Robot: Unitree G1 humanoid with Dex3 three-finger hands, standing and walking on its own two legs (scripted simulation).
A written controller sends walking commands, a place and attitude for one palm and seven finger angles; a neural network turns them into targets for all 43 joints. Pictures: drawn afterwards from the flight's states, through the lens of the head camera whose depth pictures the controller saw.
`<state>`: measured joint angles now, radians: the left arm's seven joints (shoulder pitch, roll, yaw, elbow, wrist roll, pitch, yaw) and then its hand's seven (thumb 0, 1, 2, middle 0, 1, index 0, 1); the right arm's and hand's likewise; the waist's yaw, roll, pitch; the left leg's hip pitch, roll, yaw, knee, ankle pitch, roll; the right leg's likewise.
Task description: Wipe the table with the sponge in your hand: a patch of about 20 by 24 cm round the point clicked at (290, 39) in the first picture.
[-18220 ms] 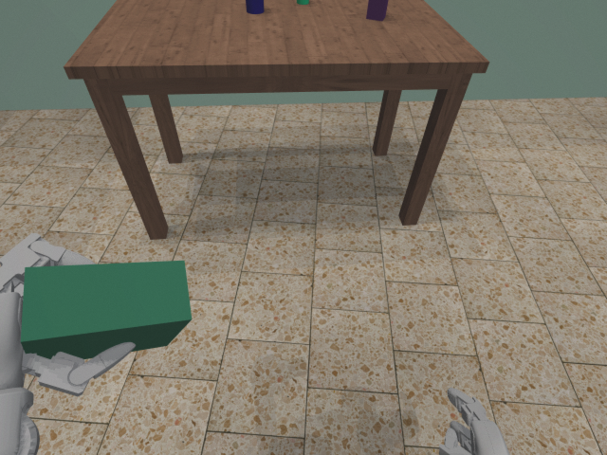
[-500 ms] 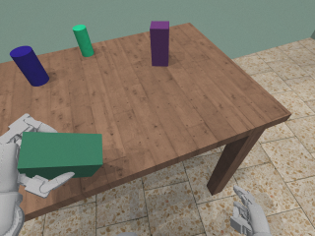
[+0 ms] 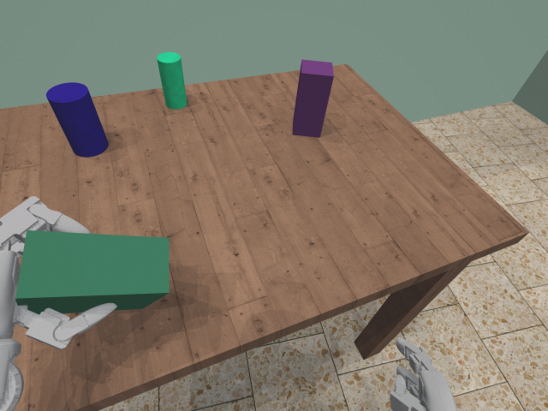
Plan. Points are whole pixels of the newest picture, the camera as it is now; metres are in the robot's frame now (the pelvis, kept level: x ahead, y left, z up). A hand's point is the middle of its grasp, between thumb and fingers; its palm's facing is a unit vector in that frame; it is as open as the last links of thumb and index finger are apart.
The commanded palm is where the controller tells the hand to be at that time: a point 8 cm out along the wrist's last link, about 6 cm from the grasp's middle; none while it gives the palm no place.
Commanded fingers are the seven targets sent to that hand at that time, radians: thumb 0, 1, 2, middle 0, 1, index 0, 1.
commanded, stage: come to a stop and stand still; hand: left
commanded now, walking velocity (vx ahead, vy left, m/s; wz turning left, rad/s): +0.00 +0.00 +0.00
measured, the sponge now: (117, 276) +0.23 +0.21 +0.12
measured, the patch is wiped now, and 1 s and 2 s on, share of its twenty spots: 0.00 0.00 0.00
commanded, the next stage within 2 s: look again from close up in 0.30 s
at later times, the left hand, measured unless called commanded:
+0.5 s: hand (54, 267) +0.22 +0.27 +0.15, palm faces +0.36 -0.84 -0.40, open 10.4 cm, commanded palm +0.16 +0.30 +0.18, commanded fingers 0.00 0.10 1.30 -1.20 -1.60 -1.20 -1.60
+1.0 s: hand (74, 280) +0.20 +0.23 +0.16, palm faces +0.33 -0.86 -0.39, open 10.4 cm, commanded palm +0.14 +0.27 +0.18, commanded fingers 0.00 0.10 1.30 -1.20 -1.60 -1.20 -1.60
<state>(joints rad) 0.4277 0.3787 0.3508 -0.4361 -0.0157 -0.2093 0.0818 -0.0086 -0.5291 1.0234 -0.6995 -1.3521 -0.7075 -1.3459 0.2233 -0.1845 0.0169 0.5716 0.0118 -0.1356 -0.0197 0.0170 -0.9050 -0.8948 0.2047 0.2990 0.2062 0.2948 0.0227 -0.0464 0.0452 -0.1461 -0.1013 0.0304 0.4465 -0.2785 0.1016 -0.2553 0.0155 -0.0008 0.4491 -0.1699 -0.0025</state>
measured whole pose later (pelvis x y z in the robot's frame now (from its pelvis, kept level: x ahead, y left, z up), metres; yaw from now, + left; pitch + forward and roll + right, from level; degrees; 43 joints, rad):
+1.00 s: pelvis -0.02 -0.01 +0.00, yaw -1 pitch +0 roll +1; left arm 0.42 0.38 0.35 -0.51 -0.03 -0.17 0.09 -0.01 -0.53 1.02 -0.71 -1.34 -0.72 -1.34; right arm 0.20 -0.16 0.02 0.57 -0.01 -0.10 -0.01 0.02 -0.90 -0.89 0.21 0.30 0.21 0.29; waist 0.02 -0.07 0.08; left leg -0.17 -0.12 0.02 0.37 -0.20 0.08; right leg -0.18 0.02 -0.02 0.45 -0.27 -0.04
